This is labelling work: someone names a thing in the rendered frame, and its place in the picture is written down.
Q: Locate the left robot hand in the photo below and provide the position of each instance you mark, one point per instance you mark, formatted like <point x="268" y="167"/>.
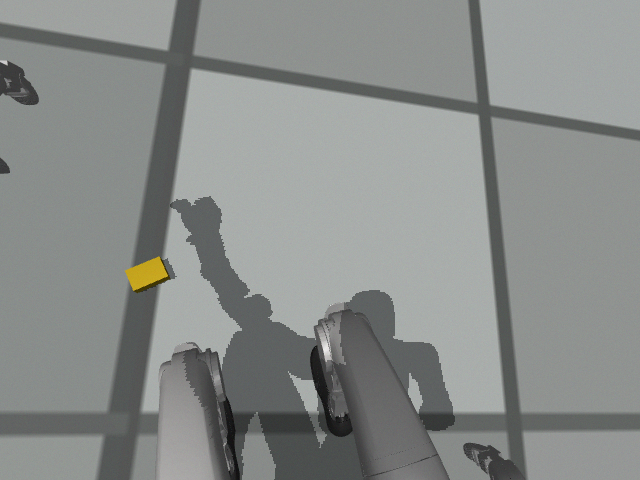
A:
<point x="14" y="84"/>

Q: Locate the right robot foot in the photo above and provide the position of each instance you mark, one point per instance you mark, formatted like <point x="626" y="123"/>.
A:
<point x="337" y="426"/>

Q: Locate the small box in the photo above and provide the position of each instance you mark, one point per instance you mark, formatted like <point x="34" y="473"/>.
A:
<point x="147" y="274"/>

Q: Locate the left robot foot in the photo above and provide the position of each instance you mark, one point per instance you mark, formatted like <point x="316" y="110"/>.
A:
<point x="234" y="472"/>

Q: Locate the right robot hand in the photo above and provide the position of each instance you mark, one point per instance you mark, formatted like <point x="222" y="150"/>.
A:
<point x="491" y="462"/>

